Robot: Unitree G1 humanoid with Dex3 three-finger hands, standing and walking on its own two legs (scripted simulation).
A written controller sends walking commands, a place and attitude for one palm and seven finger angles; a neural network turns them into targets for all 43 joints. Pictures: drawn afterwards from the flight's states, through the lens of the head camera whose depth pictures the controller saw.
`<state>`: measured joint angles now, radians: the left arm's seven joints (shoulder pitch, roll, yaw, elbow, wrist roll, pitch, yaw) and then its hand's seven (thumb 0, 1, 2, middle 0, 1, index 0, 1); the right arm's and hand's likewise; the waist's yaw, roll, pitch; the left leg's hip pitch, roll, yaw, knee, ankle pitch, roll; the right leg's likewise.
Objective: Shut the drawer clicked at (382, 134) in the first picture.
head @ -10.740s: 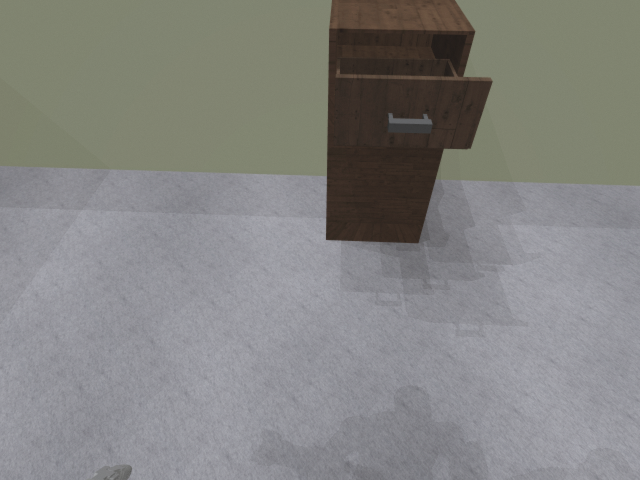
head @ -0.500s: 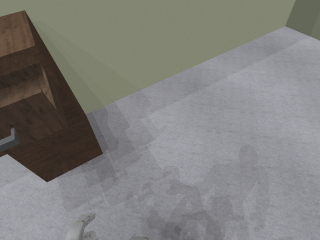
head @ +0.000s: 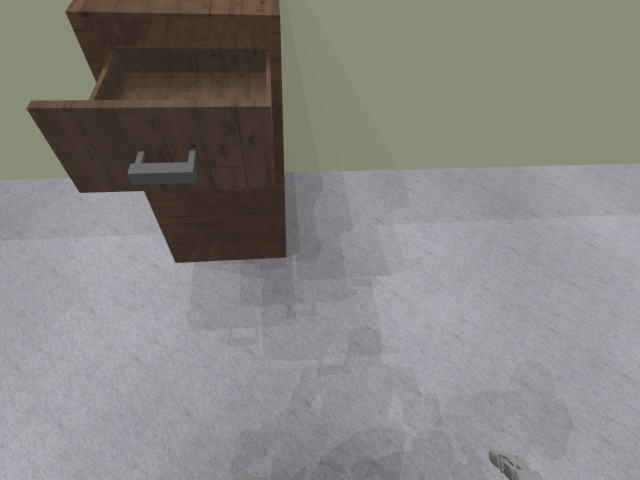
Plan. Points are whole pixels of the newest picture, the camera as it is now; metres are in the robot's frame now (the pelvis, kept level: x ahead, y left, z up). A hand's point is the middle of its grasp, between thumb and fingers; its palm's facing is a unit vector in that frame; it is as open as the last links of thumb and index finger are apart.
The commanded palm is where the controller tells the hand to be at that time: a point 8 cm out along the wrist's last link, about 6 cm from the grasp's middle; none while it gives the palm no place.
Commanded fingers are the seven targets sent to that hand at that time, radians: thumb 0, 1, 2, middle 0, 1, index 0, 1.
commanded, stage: turn to face it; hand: left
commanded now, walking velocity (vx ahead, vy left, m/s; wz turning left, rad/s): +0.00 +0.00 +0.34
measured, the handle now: (165, 164) +0.55 +0.32 +0.02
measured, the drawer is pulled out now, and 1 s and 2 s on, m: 0.30 0.30 0.30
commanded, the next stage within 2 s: take the last steps up to it in 0.30 s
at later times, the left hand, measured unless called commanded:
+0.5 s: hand out of the picture +0.07 +0.20 -0.14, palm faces +0.15 -0.96 -0.24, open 7.3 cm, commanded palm none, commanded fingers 0.00 0.90 0.90 -0.20 -0.30 -0.20 -0.30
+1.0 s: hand out of the picture -0.08 +0.13 -0.14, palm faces +0.38 -0.91 -0.15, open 7.3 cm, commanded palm none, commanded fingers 0.00 0.90 0.90 -0.20 -0.30 -0.20 -0.30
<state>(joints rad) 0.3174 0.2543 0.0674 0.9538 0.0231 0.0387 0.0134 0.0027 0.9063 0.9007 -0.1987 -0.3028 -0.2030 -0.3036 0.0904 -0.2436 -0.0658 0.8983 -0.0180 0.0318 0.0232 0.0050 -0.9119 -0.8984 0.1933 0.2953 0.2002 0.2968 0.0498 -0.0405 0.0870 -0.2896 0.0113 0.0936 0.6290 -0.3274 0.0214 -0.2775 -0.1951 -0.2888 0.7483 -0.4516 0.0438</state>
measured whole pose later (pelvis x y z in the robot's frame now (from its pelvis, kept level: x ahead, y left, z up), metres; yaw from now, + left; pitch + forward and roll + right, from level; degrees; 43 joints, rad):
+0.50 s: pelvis +0.00 -0.01 +0.02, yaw +8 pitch -1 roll +0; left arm 0.17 0.19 0.04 0.94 0.01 0.03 0.01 0.00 0.91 0.90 -0.19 -0.30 -0.20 -0.30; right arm 0.29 -0.20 -0.05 1.01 -0.03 0.03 -0.01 0.00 -0.91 -0.90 0.20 0.30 0.21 0.30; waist -0.03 0.02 0.03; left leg -0.23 -0.06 -0.04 0.49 -0.23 0.04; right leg -0.27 -0.03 -0.05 0.65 -0.38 0.06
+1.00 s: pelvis +0.08 +0.03 +0.02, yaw +14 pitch +0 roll +0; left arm 0.55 0.08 0.02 1.15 0.03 -0.06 0.02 0.00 0.91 0.90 -0.20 -0.30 -0.20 -0.30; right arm 0.21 -0.19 -0.07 1.05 -0.03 0.01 0.03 0.01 -0.91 -0.90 0.19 0.30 0.20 0.30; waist 0.07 0.03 0.02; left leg -0.48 0.08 0.06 0.75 -0.23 -0.01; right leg 0.02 -0.06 -0.15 0.31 -0.33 0.03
